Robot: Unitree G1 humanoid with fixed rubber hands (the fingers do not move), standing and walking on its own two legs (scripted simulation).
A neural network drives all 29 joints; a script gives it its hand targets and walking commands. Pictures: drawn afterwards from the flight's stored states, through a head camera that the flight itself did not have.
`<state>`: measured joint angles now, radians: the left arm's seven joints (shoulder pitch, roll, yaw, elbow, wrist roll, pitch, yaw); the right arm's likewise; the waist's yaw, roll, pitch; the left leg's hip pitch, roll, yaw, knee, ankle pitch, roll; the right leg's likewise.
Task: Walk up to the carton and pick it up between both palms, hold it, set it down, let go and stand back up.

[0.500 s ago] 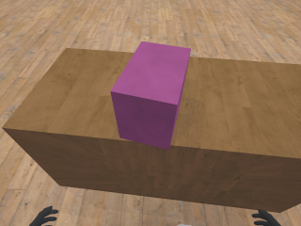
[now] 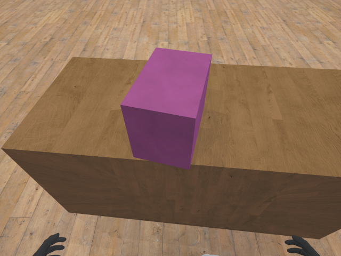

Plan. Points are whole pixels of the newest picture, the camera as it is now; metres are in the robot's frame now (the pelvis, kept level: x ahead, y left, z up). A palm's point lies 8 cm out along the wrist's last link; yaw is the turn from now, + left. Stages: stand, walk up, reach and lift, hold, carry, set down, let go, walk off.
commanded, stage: walk up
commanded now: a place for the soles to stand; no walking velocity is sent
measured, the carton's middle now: (172, 106) +0.56 +0.02 +0.01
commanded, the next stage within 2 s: none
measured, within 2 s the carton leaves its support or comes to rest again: neither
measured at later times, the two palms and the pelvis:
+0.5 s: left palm out of the picture +0.12 +0.31 -0.06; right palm out of the picture +0.12 -0.30 -0.06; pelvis +0.00 +0.01 +0.00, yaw -1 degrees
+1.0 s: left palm out of the picture +0.13 +0.31 -0.06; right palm out of the picture +0.12 -0.30 -0.06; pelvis +0.00 +0.01 +0.00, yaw -2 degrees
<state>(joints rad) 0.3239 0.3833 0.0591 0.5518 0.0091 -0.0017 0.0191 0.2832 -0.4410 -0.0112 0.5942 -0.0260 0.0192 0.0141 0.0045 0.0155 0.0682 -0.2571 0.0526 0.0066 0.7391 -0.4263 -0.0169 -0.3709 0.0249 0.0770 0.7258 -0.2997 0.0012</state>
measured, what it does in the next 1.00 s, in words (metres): stands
